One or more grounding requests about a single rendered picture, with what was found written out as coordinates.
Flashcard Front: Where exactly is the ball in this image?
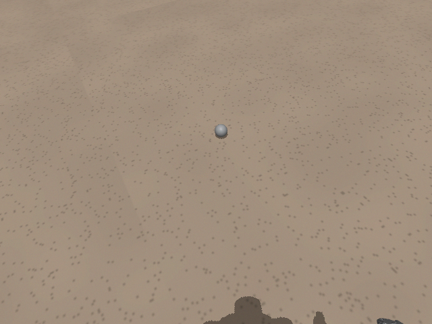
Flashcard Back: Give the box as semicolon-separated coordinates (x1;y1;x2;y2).
215;124;227;137

